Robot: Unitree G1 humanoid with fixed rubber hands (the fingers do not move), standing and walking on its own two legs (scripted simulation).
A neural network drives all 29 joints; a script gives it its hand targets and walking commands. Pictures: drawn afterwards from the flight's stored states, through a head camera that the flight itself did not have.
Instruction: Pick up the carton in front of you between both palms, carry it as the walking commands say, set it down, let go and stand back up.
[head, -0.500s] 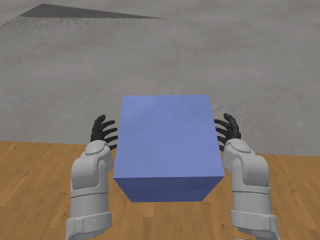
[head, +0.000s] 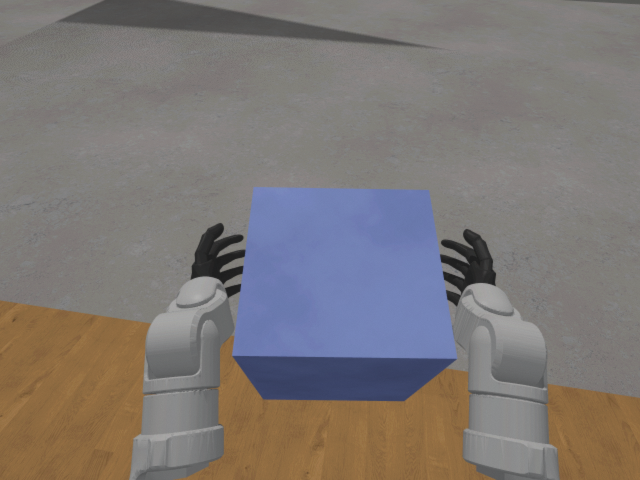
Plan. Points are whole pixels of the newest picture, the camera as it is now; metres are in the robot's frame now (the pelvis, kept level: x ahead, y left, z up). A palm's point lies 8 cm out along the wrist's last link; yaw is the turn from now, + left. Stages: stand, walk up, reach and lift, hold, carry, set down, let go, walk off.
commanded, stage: carry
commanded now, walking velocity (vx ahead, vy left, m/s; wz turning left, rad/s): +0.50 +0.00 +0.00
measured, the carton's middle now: (337, 306) +0.35 +0.02 +0.05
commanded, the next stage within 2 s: none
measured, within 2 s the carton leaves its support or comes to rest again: neither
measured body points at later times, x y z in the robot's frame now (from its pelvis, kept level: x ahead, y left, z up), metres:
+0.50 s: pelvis +0.29 -0.01 -0.04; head +0.28 -0.01 +0.41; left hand +0.64 +0.14 +0.07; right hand +0.62 -0.18 +0.07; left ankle +0.10 +0.06 -0.72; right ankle +0.42 -0.07 -0.77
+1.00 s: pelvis +0.57 +0.00 -0.07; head +0.59 -0.01 +0.38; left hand +0.90 +0.17 +0.03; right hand +0.92 -0.15 +0.03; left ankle +0.71 +0.08 -0.79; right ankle +0.42 -0.07 -0.77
